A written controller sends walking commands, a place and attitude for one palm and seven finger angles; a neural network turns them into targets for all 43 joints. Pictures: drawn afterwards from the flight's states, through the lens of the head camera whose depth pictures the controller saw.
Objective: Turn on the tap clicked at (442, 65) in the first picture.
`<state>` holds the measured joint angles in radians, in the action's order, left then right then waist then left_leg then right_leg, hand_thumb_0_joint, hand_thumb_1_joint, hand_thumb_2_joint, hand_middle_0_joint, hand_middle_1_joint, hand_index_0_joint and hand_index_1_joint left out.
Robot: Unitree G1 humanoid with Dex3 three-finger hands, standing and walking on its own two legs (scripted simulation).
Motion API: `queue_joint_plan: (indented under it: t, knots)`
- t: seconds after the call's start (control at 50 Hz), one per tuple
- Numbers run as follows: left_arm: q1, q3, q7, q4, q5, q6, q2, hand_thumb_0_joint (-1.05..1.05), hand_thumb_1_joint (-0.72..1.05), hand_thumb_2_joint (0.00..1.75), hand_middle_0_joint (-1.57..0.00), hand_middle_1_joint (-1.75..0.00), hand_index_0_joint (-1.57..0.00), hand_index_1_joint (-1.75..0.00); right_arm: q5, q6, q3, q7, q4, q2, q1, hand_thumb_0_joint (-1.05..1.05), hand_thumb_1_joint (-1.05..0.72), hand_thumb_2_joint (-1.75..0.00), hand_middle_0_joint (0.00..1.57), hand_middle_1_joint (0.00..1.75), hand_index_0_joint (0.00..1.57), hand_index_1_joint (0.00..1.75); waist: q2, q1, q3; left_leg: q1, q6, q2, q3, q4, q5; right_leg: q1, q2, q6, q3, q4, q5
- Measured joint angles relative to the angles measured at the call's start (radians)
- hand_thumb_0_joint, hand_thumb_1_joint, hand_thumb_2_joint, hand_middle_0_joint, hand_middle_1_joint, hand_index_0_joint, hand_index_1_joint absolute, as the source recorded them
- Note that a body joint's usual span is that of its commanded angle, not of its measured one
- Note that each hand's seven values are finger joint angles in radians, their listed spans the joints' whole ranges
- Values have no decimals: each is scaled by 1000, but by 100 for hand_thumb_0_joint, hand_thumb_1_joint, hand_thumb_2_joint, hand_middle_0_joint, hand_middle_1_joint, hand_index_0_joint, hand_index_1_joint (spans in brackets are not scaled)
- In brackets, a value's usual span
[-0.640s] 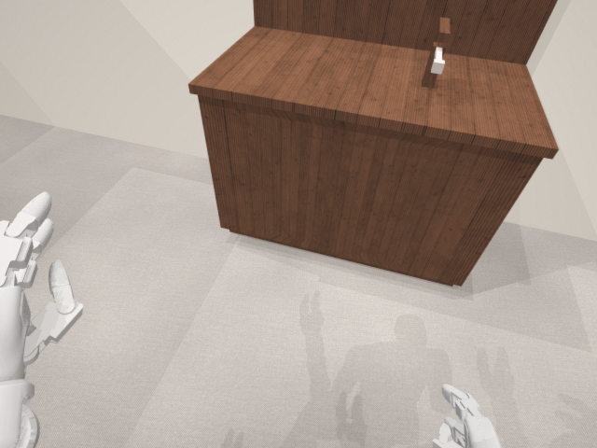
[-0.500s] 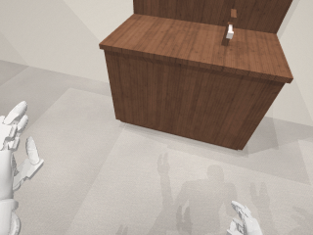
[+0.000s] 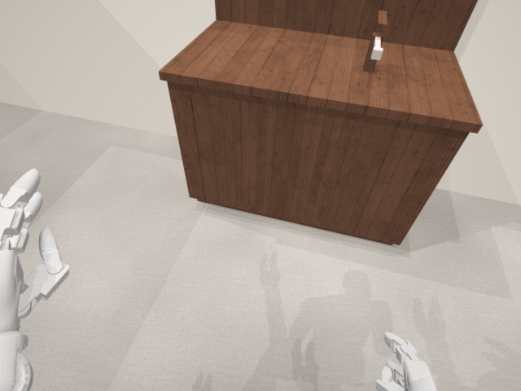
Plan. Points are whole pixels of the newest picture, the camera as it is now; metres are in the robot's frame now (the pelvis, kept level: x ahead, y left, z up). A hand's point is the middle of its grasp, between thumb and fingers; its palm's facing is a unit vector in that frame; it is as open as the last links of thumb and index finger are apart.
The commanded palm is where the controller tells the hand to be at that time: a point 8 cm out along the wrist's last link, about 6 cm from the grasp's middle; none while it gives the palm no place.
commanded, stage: walk to a spot facing it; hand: left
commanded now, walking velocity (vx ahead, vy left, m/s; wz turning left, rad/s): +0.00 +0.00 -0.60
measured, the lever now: (376, 53) +1.04 -0.27 +0.09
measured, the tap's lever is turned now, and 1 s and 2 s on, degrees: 0 0 0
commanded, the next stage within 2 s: take the last steps up to it in 1.04 s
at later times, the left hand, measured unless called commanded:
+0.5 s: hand (155, 213) +0.29 +0.17 +0.16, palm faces +0.23 -0.89 -0.39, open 7.4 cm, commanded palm +0.25 +0.22 +0.18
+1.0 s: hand (298, 152) +0.44 -0.02 +0.16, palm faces -0.13 -0.85 -0.50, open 7.4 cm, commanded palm +0.40 +0.07 +0.18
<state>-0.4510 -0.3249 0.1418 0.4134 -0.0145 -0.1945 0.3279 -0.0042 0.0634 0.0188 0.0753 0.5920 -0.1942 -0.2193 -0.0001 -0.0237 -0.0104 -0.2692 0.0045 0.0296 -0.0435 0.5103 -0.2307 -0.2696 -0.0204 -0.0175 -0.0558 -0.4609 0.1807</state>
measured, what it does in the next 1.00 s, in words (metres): walks ahead, turning right: left foot, then right foot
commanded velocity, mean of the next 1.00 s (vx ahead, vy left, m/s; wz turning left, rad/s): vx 0.30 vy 0.00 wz -0.48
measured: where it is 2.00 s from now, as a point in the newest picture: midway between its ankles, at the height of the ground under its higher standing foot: (334, 376)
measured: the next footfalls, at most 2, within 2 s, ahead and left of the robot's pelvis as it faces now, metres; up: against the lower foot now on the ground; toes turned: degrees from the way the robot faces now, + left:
left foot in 0.54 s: +0.13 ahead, +0.10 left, +0.00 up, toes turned -10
right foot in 0.90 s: +0.14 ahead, -0.23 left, +0.00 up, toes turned -37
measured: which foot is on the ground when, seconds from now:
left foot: down 0.00-0.26, up 0.28-0.52, down 0.54-0.90, up 0.92-1.00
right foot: down 0.00-0.54, up 0.56-0.88, down 0.90-1.00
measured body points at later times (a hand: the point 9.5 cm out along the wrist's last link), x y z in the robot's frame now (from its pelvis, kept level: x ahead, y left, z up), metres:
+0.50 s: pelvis +0.03 -0.02 +0.00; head +0.04 -0.02 +0.45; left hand +0.27 +0.21 +0.19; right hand +0.13 -0.30 -0.09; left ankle +0.07 +0.11 -0.71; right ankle +0.04 -0.14 -0.74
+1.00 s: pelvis +0.12 -0.09 -0.03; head +0.17 -0.11 +0.42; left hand +0.44 +0.03 +0.19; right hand +0.12 -0.37 -0.13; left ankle +0.15 +0.07 -0.65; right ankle +0.11 -0.20 -0.74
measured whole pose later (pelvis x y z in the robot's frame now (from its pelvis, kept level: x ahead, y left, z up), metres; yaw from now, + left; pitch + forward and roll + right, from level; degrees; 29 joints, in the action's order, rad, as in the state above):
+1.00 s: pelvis +0.12 -0.09 -0.03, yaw -31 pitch +0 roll -2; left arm -0.45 -0.41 0.12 0.57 -0.01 -0.25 0.41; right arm 0.00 0.04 -0.01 0.01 0.64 -0.21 -0.17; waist -0.04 0.05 0.12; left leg -0.51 -0.03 0.18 -0.02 1.31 -0.49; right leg -0.41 0.00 0.05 0.13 -0.72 0.31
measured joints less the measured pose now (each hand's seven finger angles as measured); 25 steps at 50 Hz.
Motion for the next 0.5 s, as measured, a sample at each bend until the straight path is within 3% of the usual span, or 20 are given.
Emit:
queue_joint_plan:
  t: [0.16,0.22,0.28,0.32,0.38,0.42,0.5]
  knots:
    - [30,-17,4,23,-9,11,7,1,89,90,-21,-30,-20,-30,-4,-3,-3,-8,-32,12,19,1,-90,-90,20,30,21,30,20,-6,15,-51,-9,24,-57,111,-60,-107,-24,15,-48,-176,76]
    - [21,-22,2,29,-10,6,3,1,89,90,-21,-30,-20,-30,-1,0,-5,-9,-31,10,13,1,-90,-90,20,30,21,30,2,-6,12,-62,-19,55,-71,178,-108,-132,-23,23,-18,-250,147]
    - [26,-18,-3,29,-3,-4,4,1,89,90,-21,-30,-20,-30,2,1,-12,-13,-23,5,-9,1,-90,-90,20,30,21,30,-21,-5,5,-84,-26,83,-63,272,-217,-140,-32,40,14,-279,118]
    - [47,-3,-1,21,2,-14,-11,1,89,90,-21,-30,-20,-30,5,-1,-20,-18,3,-8,-15,1,-90,-90,20,30,21,30,-16,-10,0,-138,-33,50,-22,412,-295,-152,-35,53,7,-292,140]
    - [49,13,6,12,5,-28,-34,1,89,90,-21,-30,-21,-30,12,-21,-25,-28,40,-32,-7,1,-90,-90,20,30,21,30,-11,-5,10,-202,-48,9,15,568,-272,-120,-40,58,-18,-218,111]
    - [25,7,6,16,5,-40,-21,1,89,90,-21,-30,-21,-30,14,-37,-25,-31,48,-38,-8,1,-90,-90,20,30,21,30,3,3,5,-205,-50,4,12,525,-248,-97,-42,57,-44,-158,81]
    - [-13,-15,6,37,4,-58,21,1,89,90,-21,-30,-21,-30,12,-41,-27,-35,34,-43,-22,1,-91,-90,20,30,20,30,36,8,-16,-126,-38,6,-18,239,-193,-75,-51,53,-104,-95,57]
